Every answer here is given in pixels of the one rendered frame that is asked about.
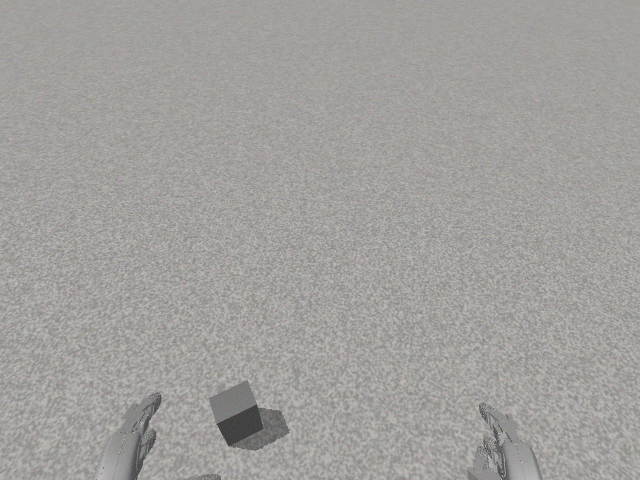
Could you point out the left robot hand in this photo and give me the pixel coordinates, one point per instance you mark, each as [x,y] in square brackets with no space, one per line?
[123,454]

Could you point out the carton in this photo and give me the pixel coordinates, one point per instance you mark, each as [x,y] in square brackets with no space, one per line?
[236,413]

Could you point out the right robot hand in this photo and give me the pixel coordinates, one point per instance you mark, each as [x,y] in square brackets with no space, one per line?
[515,460]

